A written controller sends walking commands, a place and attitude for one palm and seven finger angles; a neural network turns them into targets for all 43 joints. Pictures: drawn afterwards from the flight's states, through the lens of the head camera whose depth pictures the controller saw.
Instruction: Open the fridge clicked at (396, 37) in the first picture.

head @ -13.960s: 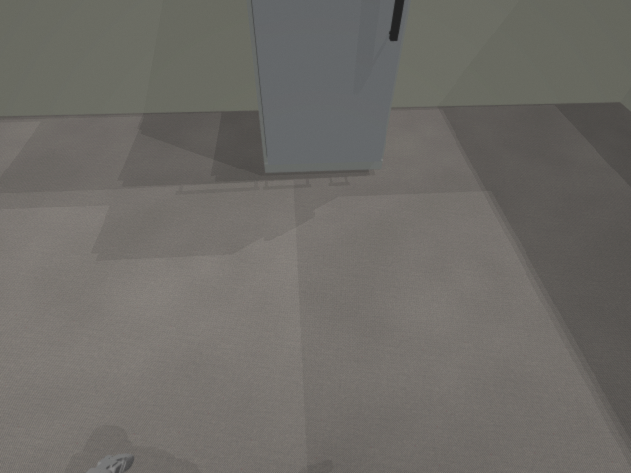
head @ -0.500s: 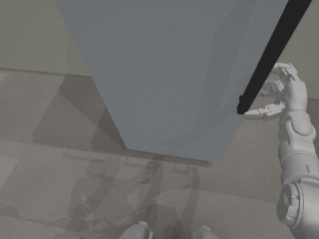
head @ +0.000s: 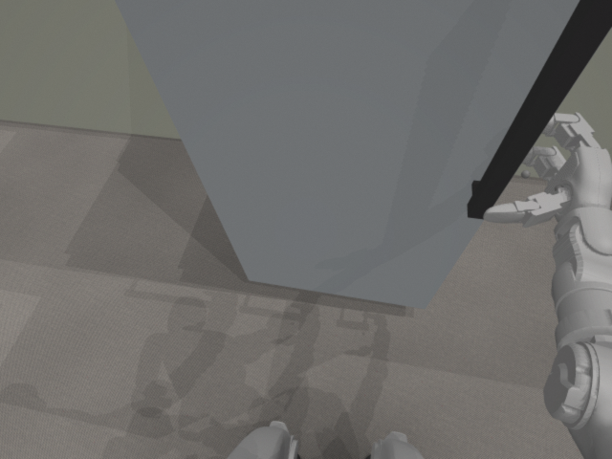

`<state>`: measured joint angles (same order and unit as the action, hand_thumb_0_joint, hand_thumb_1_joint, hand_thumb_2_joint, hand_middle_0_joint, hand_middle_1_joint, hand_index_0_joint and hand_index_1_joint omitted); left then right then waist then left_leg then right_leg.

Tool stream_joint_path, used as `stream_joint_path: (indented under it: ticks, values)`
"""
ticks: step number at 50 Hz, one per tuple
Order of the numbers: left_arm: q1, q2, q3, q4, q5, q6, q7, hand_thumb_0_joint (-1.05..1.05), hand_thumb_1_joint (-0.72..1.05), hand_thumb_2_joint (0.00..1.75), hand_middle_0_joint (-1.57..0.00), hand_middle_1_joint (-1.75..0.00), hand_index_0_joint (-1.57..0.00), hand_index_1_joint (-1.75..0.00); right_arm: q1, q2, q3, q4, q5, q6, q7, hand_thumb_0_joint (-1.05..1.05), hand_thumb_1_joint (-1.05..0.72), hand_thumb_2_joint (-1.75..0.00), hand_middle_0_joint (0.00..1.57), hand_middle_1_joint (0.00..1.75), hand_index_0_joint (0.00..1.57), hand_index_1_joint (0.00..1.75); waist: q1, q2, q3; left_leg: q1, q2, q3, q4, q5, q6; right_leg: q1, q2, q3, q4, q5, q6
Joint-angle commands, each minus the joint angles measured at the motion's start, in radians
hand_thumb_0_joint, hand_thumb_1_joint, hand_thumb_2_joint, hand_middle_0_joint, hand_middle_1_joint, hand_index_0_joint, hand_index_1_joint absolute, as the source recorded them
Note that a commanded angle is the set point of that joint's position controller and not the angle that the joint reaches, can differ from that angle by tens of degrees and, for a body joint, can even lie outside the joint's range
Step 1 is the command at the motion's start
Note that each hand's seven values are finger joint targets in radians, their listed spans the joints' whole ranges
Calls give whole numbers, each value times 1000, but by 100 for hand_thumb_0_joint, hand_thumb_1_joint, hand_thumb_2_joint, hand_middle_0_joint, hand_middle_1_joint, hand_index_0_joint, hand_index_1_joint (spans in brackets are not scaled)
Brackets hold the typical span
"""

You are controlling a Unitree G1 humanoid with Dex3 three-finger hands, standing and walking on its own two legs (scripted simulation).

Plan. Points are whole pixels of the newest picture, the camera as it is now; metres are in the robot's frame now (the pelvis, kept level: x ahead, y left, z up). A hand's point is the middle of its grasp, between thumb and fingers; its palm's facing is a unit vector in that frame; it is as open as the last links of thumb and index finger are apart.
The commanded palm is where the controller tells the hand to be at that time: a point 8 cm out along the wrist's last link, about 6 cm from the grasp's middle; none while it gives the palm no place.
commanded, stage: slide the fingers in behind the handle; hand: right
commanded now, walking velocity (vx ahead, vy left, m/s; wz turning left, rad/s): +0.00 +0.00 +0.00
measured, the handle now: (546, 77) +0.53 -0.17 +0.19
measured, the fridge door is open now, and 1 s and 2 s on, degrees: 0 0 0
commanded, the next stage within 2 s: grip the handle and tug to test in 1.56 s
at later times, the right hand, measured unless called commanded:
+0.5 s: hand (508, 178) +0.47 -0.17 +0.08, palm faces +0.01 +1.00 +0.01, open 14.0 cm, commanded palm +0.44 -0.22 +0.09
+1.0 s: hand (495, 180) +0.46 -0.15 +0.09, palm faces +0.04 +1.00 +0.00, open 14.1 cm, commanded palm +0.44 -0.19 +0.09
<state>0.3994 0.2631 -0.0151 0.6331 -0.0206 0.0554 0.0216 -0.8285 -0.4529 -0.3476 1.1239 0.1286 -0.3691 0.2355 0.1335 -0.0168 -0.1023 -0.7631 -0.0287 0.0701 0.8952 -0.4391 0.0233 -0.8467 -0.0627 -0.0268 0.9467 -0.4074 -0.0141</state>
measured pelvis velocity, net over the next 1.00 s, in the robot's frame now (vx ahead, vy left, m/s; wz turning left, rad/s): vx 0.00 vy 0.00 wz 0.00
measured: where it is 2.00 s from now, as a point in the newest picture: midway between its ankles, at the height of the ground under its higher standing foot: outside the picture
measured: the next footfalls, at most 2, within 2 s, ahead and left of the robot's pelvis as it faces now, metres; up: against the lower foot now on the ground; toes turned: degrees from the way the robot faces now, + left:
none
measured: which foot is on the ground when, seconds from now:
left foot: down 0.00-1.00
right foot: down 0.00-1.00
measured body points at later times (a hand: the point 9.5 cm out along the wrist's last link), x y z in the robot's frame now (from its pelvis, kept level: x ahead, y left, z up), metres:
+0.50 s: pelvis +0.01 -0.01 +0.00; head +0.09 -0.02 +0.44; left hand +0.06 +0.25 -0.11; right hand +0.47 -0.23 +0.09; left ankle -0.01 +0.11 -0.68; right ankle +0.02 -0.11 -0.68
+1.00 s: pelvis +0.00 +0.00 +0.00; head +0.08 -0.01 +0.45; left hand +0.04 +0.26 -0.11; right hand +0.46 -0.21 +0.09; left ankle -0.01 +0.11 -0.68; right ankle +0.02 -0.11 -0.68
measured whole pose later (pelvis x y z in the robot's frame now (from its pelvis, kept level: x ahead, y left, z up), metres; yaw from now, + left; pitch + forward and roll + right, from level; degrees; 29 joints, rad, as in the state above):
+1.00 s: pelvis +0.00 +0.00 +0.00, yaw +0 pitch +15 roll +2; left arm 0.37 0.25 0.00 0.64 -0.02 0.05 0.00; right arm -0.75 -0.31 -0.26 1.03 0.13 -0.40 0.10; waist 0.11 -0.02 -0.11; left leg -0.71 -0.02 0.06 0.89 -0.44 0.02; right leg -0.79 -0.05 -0.04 0.93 -0.41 -0.02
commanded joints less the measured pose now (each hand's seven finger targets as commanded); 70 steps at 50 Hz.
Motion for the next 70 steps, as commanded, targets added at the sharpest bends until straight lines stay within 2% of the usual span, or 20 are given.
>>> stream_joint_path:
  ticks: [1,8,11,14,17,23,27,28,30,33,36,41,42,43,54,57,61,64,68,70]
  values:
    - [111,164,58,-77,1,-19,7,0,90,90,-20,-30,-20,-30,-390,-207,-21,-235,20,-68,-4,0,50,-30,30,120,30,120,-4,-75,-414,135,-26,-49,-113,346,-11,350,43,44,-90,298,-21]
    - [93,157,58,-89,0,-17,3,0,90,90,-20,-30,-20,-30,-367,-197,-19,-300,24,-83,-17,0,50,-30,30,120,30,120,-10,-83,-427,164,-25,-51,-104,404,-12,365,45,38,-91,341,-20]
    - [89,155,61,-85,-1,-16,2,0,90,90,-20,-30,-20,-30,-379,-139,28,-290,22,-78,-21,0,50,-30,30,120,30,120,8,-67,-386,119,-27,-41,-112,370,-11,384,41,48,-95,325,-18]
    - [88,156,65,-79,2,-20,0,0,90,90,-20,-30,-20,-30,-375,-130,20,-308,27,-85,-37,0,50,-30,30,120,30,120,-3,-78,-421,115,-27,-38,-105,376,-8,420,40,54,-92,354,-14]
    - [88,152,62,-72,3,-21,-4,0,90,90,-20,-30,-20,-30,-388,-87,55,-288,21,-83,-48,0,50,-30,30,120,30,120,9,-69,-378,84,-28,-27,-102,357,-5,419,39,64,-92,355,-12]
    - [80,152,64,-79,7,-19,-8,0,90,90,-20,-30,-20,-30,-384,-98,34,-305,7,-93,-83,0,50,-30,30,120,30,120,-9,-57,-437,106,-24,-31,-89,378,-6,427,40,64,-89,379,-9]
    - [83,152,63,-77,10,-19,-12,0,90,90,-20,-30,-20,-30,-378,-90,37,-287,2,-94,-95,0,50,-30,30,120,30,120,-5,-44,-407,107,-26,-29,-91,371,-5,411,41,63,-90,366,-9]
    - [80,152,65,-80,8,-18,-12,0,90,90,-20,-30,-20,-30,-372,-103,26,-305,-3,-98,-98,0,50,-30,30,120,30,120,-19,-49,-432,118,-25,-31,-85,384,-5,417,40,64,-92,379,-7]
    - [71,145,65,-86,7,-18,-16,0,90,90,-20,-30,-20,-30,-358,-58,57,-334,3,-99,-98,0,50,-30,30,120,30,120,-19,-78,-439,114,-26,-29,-89,389,-5,440,41,58,-92,389,-5]
    - [77,149,67,-79,7,-17,-15,0,90,90,-20,-30,-20,-30,-361,-75,42,-323,4,-96,-105,0,50,-30,30,120,30,120,-13,-45,-422,124,-27,-31,-92,392,-6,416,41,60,-94,378,-7]
    - [70,145,68,-84,6,-17,-18,0,90,90,-20,-30,-20,-30,-329,-39,64,-332,7,-90,-108,0,50,-30,30,120,30,120,-20,-46,-406,128,-27,-29,-100,381,-5,413,43,54,-101,357,-6]
    - [63,140,69,-78,5,-20,-19,0,90,90,-20,-30,-20,-30,-340,-4,92,-339,5,-96,-119,0,50,-30,30,120,30,120,-10,-45,-382,119,-26,-31,-111,360,-6,408,46,52,-107,323,-8]
    - [71,144,70,-76,8,-21,-17,0,90,90,-20,-30,-20,-30,-337,-35,62,-323,6,-97,-125,0,50,-30,30,120,30,120,-10,-11,-372,132,-26,-35,-114,360,-6,387,47,51,-104,314,-13]
    - [69,145,68,-73,7,-21,-15,0,90,90,-20,-30,-20,-30,-361,-42,68,-329,0,-101,-128,0,50,-30,30,120,30,120,-9,-27,-386,138,-22,-39,-110,362,-8,383,48,49,-109,307,-12]
    - [67,143,73,-52,9,-34,-19,0,90,90,-20,-30,-20,-30,-427,44,147,-291,-8,-118,-132,0,50,-30,30,120,30,120,21,-39,-379,68,-21,-39,-114,309,-8,405,47,60,-96,262,-12]
    - [80,148,74,-51,13,-35,-20,0,90,90,-20,-30,-20,-30,-417,12,113,-296,-8,-119,-143,0,50,-30,30,120,30,120,8,-20,-415,103,-21,-37,-106,329,-6,403,50,61,-96,284,-14]
    - [70,141,71,-51,10,-33,-23,0,90,90,-20,-30,-20,-30,-419,40,142,-295,-9,-114,-138,0,50,-30,30,120,30,120,14,-24,-397,105,-21,-40,-112,345,-10,394,53,54,-95,283,-15]
    - [71,142,72,-57,10,-31,-23,0,90,90,-20,-30,-20,-30,-375,16,121,-308,-8,-117,-134,0,50,-30,30,120,30,120,-4,-30,-418,133,-20,-41,-106,380,-7,398,54,52,-96,313,-14]
    - [63,137,74,-63,8,-32,-25,0,90,90,-20,-30,-20,-30,-355,48,138,-351,1,-122,-130,0,50,-30,30,120,30,120,-8,-52,-436,131,-22,-39,-104,408,-6,431,52,50,-93,353,-12]
    - [58,136,71,-63,6,-31,-27,0,90,90,-20,-30,-20,-30,-368,66,158,-336,2,-115,-129,0,50,-30,30,120,30,120,4,-47,-384,114,-23,-38,-113,389,-8,409,53,49,-97,323,-13]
